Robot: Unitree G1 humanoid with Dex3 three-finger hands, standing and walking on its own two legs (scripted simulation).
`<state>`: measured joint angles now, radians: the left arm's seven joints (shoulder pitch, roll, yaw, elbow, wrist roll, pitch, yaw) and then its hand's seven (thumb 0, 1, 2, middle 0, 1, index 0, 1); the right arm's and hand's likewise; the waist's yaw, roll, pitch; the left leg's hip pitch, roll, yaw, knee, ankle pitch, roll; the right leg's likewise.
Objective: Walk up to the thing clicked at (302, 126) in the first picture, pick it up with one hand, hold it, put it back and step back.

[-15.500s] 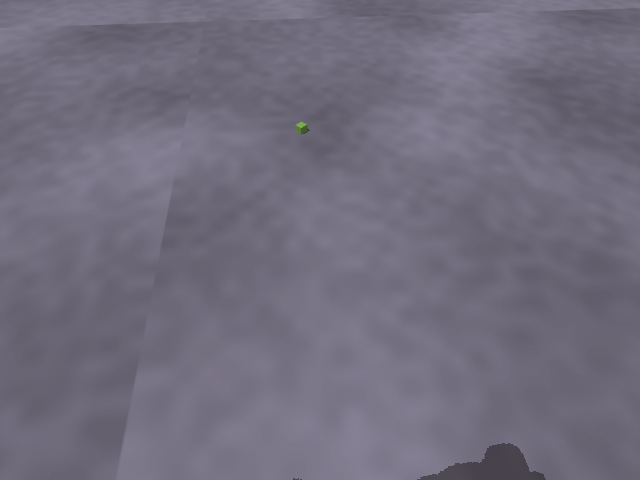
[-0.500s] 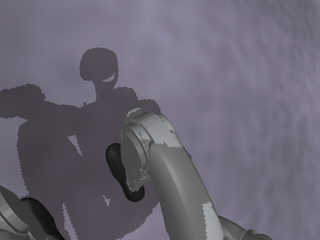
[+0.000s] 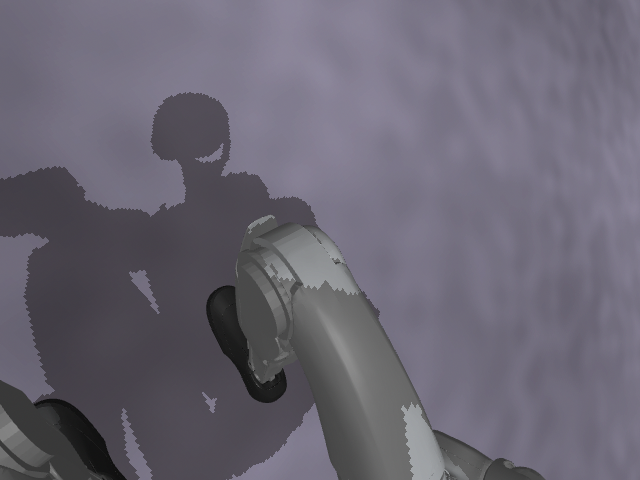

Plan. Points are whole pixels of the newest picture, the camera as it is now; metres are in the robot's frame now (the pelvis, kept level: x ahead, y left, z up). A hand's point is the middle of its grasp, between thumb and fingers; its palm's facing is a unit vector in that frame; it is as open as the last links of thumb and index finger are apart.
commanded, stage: close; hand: left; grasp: from above
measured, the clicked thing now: out of the picture +0.43 +0.31 -0.29
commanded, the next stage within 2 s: settle in 0.64 s
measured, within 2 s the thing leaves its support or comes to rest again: leaves its support in 1.08 s
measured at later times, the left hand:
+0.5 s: hand out of the picture +0.44 +0.30 -0.26, palm faces -0.17 -0.40 -0.90, open 7.5 cm
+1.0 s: hand out of the picture +0.44 +0.31 -0.26, palm faces -0.15 -0.41 -0.90, open 4.9 cm
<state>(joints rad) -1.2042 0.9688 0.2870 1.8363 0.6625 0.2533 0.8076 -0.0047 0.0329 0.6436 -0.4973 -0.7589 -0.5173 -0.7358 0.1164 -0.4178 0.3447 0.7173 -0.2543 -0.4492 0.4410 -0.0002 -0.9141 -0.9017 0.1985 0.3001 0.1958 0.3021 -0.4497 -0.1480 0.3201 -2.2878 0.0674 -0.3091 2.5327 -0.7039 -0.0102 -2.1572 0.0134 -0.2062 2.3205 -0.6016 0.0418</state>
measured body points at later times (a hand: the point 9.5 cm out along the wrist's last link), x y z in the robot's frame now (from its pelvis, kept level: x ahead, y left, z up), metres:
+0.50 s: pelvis +0.00 +0.00 +0.00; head +0.30 +0.10 +0.32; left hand +0.45 +0.32 -0.21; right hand +0.01 -0.24 -0.04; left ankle +0.07 +0.13 -0.28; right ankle +0.13 -0.12 -0.28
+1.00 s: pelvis +0.00 +0.00 +0.00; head +0.30 +0.10 +0.32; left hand +0.45 +0.32 -0.21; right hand +0.00 -0.24 -0.04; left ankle +0.07 +0.13 -0.28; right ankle +0.13 -0.12 -0.28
